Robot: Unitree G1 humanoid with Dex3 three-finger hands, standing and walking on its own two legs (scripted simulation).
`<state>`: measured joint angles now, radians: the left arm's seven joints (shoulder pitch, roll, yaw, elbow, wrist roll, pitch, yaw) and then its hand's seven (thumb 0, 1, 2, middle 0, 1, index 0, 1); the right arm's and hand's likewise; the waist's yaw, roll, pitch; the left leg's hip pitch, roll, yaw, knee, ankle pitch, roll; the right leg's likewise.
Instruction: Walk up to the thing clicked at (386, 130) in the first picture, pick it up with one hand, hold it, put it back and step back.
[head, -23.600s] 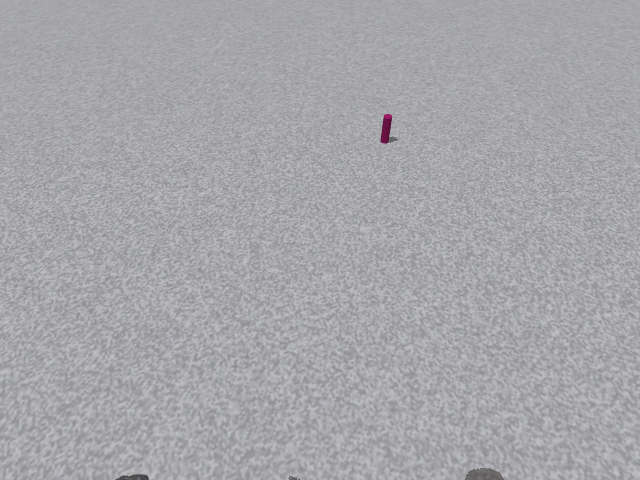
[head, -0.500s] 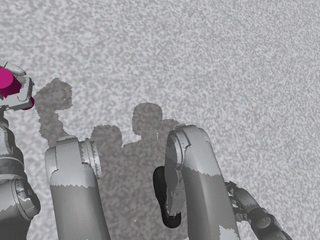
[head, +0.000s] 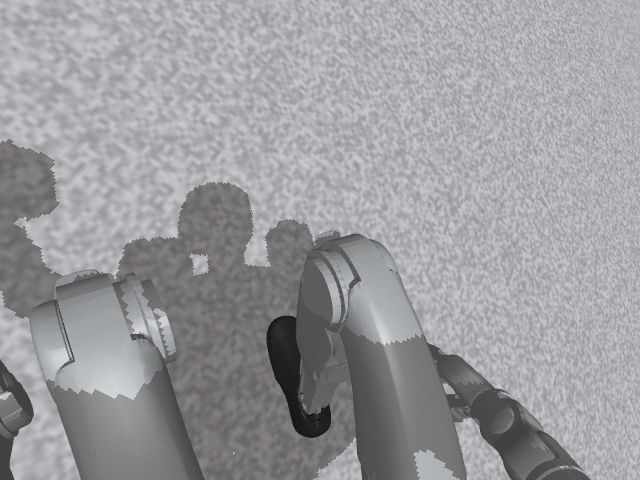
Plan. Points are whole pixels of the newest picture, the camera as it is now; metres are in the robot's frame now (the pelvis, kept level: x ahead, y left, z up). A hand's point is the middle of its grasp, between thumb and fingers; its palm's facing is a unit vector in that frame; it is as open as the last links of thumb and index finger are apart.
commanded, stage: lower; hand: left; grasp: from the side
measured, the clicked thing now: out of the picture +0.43 +0.31 -0.17
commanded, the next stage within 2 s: loosen in 0.72 s
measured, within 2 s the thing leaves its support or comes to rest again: rests again in 0.78 s
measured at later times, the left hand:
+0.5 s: hand out of the picture +0.44 +0.29 -0.17, palm faces +0.31 -0.95 -0.01, open 5.4 cm
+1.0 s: hand out of the picture +0.44 +0.29 -0.18, palm faces +0.34 -0.94 +0.01, open 5.4 cm
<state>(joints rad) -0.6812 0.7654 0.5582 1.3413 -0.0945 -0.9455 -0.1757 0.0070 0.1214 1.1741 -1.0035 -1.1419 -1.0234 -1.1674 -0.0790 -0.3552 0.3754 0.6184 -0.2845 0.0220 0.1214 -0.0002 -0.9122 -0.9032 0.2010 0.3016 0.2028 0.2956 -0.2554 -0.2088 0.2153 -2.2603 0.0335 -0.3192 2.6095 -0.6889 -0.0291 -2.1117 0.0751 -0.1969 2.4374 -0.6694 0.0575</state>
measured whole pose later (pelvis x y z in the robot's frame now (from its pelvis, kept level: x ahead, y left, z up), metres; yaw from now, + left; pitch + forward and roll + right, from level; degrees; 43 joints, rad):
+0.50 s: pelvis -0.01 +0.01 +0.00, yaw -2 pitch +14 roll -16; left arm -0.68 0.87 0.55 1.45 -0.09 -1.03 -0.11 0.01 0.12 1.18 -1.00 -1.15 -1.02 -1.18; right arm -0.15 -0.37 0.50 0.56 -0.35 0.03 0.12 0.00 -0.90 -0.90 0.20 0.30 0.20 0.30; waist -0.27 -0.27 0.30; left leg -2.23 0.04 -0.38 2.65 -0.70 -0.03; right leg -2.07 0.10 -0.24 2.43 -0.65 0.07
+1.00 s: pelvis -0.01 +0.01 +0.00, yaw -3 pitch +11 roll -18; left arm -0.68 0.89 0.54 1.48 -0.10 -1.08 -0.06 0.00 0.16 1.04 -1.01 -1.10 -1.04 -1.10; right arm -0.17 -0.38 0.54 0.54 -0.37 0.03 0.12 0.00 -0.90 -0.90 0.20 0.30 0.20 0.30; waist -0.27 -0.29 0.32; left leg -2.21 0.04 -0.41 2.66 -0.71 -0.02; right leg -2.04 0.11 -0.26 2.41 -0.64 0.08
